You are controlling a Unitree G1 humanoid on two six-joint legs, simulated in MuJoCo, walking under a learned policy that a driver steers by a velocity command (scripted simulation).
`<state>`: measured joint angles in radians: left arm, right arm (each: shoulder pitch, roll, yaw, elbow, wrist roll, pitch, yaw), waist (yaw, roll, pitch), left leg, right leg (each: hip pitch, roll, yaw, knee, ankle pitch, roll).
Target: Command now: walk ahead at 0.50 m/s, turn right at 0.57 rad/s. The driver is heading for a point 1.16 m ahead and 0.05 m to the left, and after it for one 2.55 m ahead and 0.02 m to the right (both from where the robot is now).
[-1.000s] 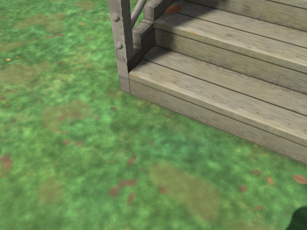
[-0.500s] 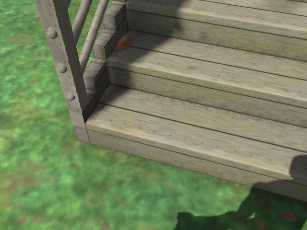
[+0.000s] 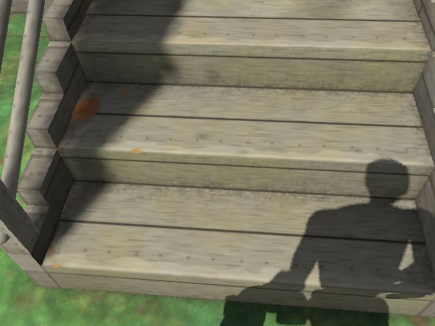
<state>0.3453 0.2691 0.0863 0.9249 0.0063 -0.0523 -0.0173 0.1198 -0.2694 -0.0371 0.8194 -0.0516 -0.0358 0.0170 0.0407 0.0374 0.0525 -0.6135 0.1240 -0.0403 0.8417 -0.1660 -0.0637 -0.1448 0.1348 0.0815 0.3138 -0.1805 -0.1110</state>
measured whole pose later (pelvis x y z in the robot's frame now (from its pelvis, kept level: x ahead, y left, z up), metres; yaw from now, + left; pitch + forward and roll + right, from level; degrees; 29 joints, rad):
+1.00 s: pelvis +0.42 +0.03 +0.00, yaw -6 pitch +4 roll +1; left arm 0.50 0.18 -0.01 1.12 0.01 -0.06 0.04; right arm 0.01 -0.10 0.06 0.57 -0.04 0.02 -0.03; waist 0.03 0.00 0.05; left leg -1.23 0.06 0.11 1.79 -0.49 0.06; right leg -0.05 0.01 -0.03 0.22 -0.24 -0.04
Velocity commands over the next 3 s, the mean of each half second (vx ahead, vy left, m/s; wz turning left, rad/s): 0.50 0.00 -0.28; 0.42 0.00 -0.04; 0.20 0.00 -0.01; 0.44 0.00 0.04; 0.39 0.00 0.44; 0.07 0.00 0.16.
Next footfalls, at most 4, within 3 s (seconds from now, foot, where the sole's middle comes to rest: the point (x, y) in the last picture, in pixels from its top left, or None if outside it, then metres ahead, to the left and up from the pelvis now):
0.20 left None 0.28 0.14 -0.78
0.64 right None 0.37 -0.05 -0.78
1.08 left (207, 241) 0.65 0.11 -0.62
1.86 right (308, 129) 0.95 -0.19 -0.46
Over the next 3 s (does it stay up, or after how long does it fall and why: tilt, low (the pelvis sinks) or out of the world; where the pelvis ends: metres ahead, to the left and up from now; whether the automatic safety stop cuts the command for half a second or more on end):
stays up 1.23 -0.07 0.46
